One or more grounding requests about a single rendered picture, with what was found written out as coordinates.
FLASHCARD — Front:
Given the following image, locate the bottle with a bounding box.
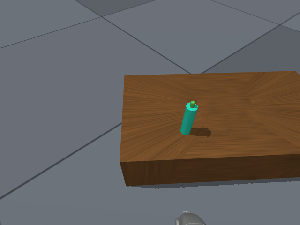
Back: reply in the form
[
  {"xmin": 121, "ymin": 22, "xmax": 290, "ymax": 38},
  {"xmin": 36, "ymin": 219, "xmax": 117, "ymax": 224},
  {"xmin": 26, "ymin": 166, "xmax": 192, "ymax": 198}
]
[{"xmin": 180, "ymin": 101, "xmax": 198, "ymax": 135}]

